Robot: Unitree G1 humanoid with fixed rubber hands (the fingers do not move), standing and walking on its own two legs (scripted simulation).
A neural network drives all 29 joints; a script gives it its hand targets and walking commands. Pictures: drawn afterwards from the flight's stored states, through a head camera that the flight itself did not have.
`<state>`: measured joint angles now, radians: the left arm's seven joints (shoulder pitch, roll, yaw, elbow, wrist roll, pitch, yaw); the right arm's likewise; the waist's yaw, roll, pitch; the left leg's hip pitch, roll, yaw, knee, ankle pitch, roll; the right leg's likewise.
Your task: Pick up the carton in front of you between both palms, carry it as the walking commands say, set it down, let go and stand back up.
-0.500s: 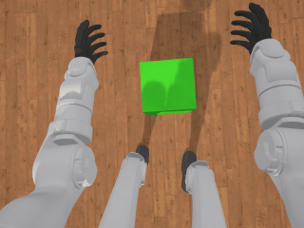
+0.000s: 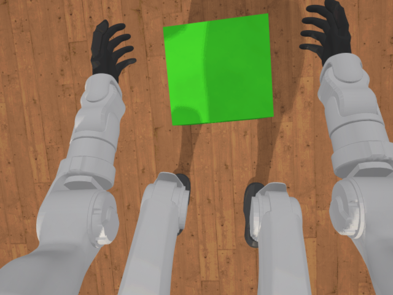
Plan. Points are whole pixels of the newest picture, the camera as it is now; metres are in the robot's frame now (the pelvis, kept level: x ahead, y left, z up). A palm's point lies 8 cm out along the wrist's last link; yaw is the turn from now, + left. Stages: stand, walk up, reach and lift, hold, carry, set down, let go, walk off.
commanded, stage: reach and lift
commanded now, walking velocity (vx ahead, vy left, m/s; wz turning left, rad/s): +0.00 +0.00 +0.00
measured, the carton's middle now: (218, 82) +0.51 +0.01 -0.36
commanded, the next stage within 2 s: none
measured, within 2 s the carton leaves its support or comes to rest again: leaves its support in 1.18 s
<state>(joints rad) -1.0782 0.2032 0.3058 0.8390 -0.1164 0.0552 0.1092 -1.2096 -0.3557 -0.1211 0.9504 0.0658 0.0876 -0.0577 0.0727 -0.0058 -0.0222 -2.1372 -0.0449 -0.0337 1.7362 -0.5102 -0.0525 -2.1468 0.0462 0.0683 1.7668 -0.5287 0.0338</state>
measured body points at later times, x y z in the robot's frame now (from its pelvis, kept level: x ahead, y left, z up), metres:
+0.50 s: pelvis -0.03 +0.00 -0.11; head +0.35 -0.01 +0.12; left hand +0.51 +0.20 -0.30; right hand +0.54 -0.17 -0.31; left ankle +0.09 +0.13 -0.45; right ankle +0.08 -0.12 -0.45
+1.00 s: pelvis -0.03 +0.00 -0.11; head +0.34 -0.01 +0.13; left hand +0.51 +0.17 -0.30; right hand +0.54 -0.14 -0.30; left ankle +0.09 +0.13 -0.45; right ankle +0.08 -0.12 -0.45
